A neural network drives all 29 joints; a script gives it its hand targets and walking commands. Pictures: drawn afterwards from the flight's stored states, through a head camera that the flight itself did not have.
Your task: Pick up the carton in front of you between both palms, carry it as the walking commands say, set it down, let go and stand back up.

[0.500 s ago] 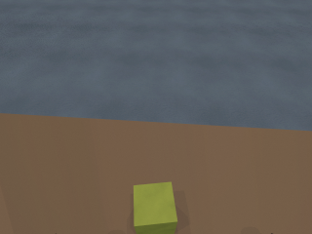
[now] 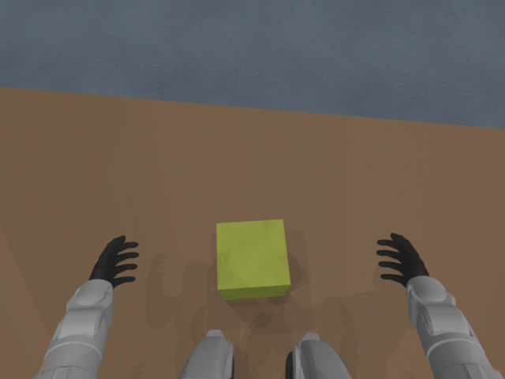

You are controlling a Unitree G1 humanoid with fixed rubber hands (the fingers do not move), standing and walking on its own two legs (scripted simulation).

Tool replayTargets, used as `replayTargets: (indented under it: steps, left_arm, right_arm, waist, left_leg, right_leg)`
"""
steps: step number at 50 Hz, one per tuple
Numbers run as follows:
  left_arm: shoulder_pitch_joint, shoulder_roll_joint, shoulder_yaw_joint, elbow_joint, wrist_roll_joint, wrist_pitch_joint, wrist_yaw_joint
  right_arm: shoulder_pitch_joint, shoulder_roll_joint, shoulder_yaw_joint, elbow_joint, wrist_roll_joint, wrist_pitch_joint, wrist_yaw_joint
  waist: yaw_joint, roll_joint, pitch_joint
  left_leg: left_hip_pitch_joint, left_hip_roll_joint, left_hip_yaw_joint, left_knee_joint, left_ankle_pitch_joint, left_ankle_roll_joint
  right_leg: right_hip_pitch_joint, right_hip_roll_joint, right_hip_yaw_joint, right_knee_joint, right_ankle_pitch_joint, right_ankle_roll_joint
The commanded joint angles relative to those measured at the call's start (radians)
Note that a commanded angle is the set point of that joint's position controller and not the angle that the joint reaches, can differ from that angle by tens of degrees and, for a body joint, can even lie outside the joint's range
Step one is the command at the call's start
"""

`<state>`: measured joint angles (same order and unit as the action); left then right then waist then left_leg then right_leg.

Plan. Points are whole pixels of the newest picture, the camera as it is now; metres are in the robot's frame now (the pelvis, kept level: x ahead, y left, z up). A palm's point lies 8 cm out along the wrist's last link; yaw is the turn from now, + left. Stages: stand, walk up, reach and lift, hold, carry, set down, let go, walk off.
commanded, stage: reach and lift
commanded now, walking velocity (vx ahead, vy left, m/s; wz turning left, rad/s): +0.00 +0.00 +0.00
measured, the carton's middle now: (252, 262) +0.42 +0.03 -0.59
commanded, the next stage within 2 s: none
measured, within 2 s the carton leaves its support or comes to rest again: neither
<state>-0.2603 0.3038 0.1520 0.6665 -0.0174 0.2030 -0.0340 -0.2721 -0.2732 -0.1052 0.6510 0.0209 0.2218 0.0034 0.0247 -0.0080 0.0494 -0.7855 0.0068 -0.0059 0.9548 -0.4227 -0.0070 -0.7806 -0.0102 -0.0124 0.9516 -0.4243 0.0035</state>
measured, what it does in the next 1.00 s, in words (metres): lowers itself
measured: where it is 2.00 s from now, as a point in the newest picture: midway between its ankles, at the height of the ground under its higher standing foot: outside the picture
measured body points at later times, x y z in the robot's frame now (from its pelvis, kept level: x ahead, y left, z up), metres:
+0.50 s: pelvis -0.08 +0.00 -0.08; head +0.21 +0.01 +0.27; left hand +0.43 +0.23 -0.16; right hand +0.46 -0.16 -0.16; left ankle +0.02 +0.12 -0.68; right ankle +0.02 -0.12 -0.68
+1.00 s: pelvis -0.07 +0.00 -0.23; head +0.27 +0.00 +0.06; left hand +0.42 +0.23 -0.39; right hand +0.45 -0.16 -0.40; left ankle +0.02 +0.12 -0.68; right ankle +0.02 -0.12 -0.68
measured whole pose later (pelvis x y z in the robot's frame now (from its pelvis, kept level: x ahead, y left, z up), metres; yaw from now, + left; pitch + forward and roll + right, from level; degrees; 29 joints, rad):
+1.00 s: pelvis -0.07 +0.00 -0.23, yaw +0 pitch +51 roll +1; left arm -1.04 0.27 0.24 0.87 -0.16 0.03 0.08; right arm -1.10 -0.30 -0.11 0.90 0.12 0.06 -0.12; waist 0.06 0.00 -0.03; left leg -2.14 0.00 -0.01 1.78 -0.53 -0.01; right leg -2.14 0.01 0.02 1.79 -0.53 0.01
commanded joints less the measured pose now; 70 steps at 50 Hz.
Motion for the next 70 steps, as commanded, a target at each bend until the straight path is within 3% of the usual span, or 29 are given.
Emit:
replayTargets:
  steps: [1,8,14,18,22,26,33,37,42,46,50,57,63,70]
  left_arm:
    - [-0.243,0.108,0.046,-0.041,-0.034,-0.038,0.022]
    - [-0.616,0.103,0.096,0.009,-0.046,-0.041,0.051]
    - [-0.906,0.101,0.117,0.101,-0.066,-0.015,0.075]
    - [-1.048,0.085,0.152,0.164,-0.046,-0.020,0.082]
    - [-1.090,0.065,0.184,0.176,-0.007,-0.044,0.085]
    - [-1.064,0.036,0.215,0.145,0.025,-0.089,0.081]
    - [-0.928,-0.034,0.252,0.203,0.069,-0.162,0.065]
    - [-0.904,-0.017,0.238,0.197,0.043,-0.195,0.073]
    - [-0.914,0.066,0.160,0.120,-0.066,-0.215,0.102]
    - [-0.962,0.107,0.087,0.091,-0.154,-0.195,0.116]
    - [-1.053,0.134,0.041,0.087,-0.212,-0.173,0.123]
    - [-1.218,0.156,0.031,0.282,-0.203,-0.154,0.137]
    - [-1.331,0.177,0.001,0.370,-0.215,-0.188,0.146]
    - [-1.383,0.201,-0.053,0.362,-0.271,-0.219,0.160]
  right_arm:
    - [-0.251,-0.107,-0.039,-0.019,0.032,-0.034,-0.020]
    - [-0.663,-0.124,-0.084,0.040,0.036,-0.040,-0.023]
    - [-0.983,-0.149,-0.094,0.159,0.033,-0.015,-0.027]
    - [-1.134,-0.154,-0.115,0.247,0.017,-0.021,-0.027]
    - [-1.174,-0.150,-0.150,0.281,-0.022,-0.044,-0.026]
    - [-1.157,-0.126,-0.190,0.256,-0.063,-0.088,-0.028]
    - [-1.025,-0.022,-0.213,0.306,-0.102,-0.159,-0.041]
    - [-0.983,-0.024,-0.186,0.271,-0.075,-0.191,-0.067]
    - [-1.018,-0.088,-0.067,0.158,0.040,-0.207,-0.105]
    - [-1.083,-0.117,0.002,0.112,0.112,-0.185,-0.127]
    - [-1.164,-0.145,0.015,0.120,0.141,-0.163,-0.143]
    - [-1.311,-0.170,0.022,0.331,0.173,-0.143,-0.135]
    - [-1.416,-0.210,0.057,0.438,0.207,-0.181,-0.129]
    - [-1.471,-0.234,0.111,0.405,0.255,-0.218,-0.138]
  waist:
    - [0.008,0.017,-0.591]
    - [0.029,0.006,-0.751]
    - [0.039,-0.020,-0.849]
    - [0.053,-0.018,-0.881]
    - [0.060,-0.004,-0.999]
    - [0.054,-0.024,-1.088]
    - [0.043,-0.040,-0.937]
    - [0.047,-0.023,-1.013]
    - [0.070,-0.037,-1.263]
    - [0.058,-0.089,-1.321]
    - [0.042,-0.090,-1.264]
    - [0.066,-0.027,-0.953]
    - [0.064,-0.016,-0.911]
    - [0.063,-0.025,-1.030]
  left_leg:
    - [0.044,-0.052,-0.009,0.023,0.552,-0.031]
    - [-0.107,-0.051,0.014,0.042,0.338,-0.034]
    - [-0.200,-0.049,0.029,0.047,0.117,-0.038]
    - [-0.258,-0.053,0.037,0.067,0.053,-0.037]
    - [-0.241,-0.057,0.048,0.089,0.132,-0.043]
    - [-0.262,-0.069,0.046,0.126,0.270,-0.045]
    - [-0.594,-0.071,0.023,0.304,0.351,-0.045]
    - [-0.686,-0.073,0.020,0.459,0.437,-0.047]
    - [-0.672,-0.071,0.029,0.635,0.551,-0.046]
    - [-0.743,-0.068,0.046,0.733,0.463,-0.040]
    - [-0.835,-0.056,0.055,0.807,0.307,-0.040]
    - [-0.944,-0.023,0.051,0.884,0.035,-0.042]
    - [-0.938,-0.007,0.033,0.971,0.057,-0.035]
    - [-0.852,-0.011,0.029,1.055,0.195,-0.036]
  right_leg:
    - [0.067,0.054,0.040,0.030,0.532,0.033]
    - [-0.078,0.060,0.017,0.063,0.295,0.021]
    - [-0.198,0.064,-0.005,0.072,0.079,0.023]
    - [-0.281,0.069,-0.012,0.091,0.011,0.022]
    - [-0.294,0.075,-0.008,0.108,0.074,0.023]
    - [-0.304,0.083,-0.008,0.145,0.206,0.027]
    - [-0.544,0.084,0.009,0.331,0.326,0.020]
    - [-0.660,0.084,0.024,0.479,0.414,0.021]
    - [-0.640,0.080,0.018,0.660,0.502,0.028]
    - [-0.598,0.081,0.001,0.772,0.449,0.030]
    - [-0.634,0.076,-0.007,0.848,0.307,0.028]
    - [-0.873,0.054,-0.002,0.908,-0.005,0.025]
    - [-0.923,0.034,0.008,0.997,0.008,0.020]
    - [-0.861,0.031,0.001,1.090,0.132,0.020]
